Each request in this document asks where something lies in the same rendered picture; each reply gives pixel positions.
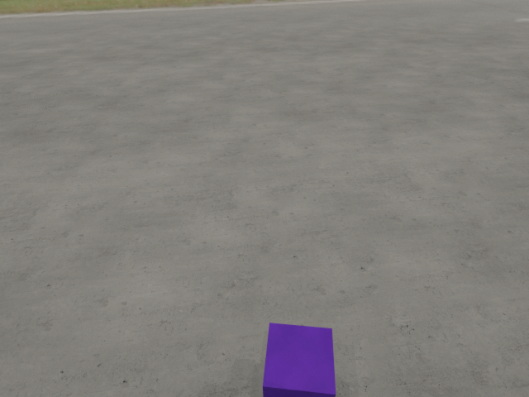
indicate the carton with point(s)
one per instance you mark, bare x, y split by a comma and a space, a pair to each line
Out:
299, 362

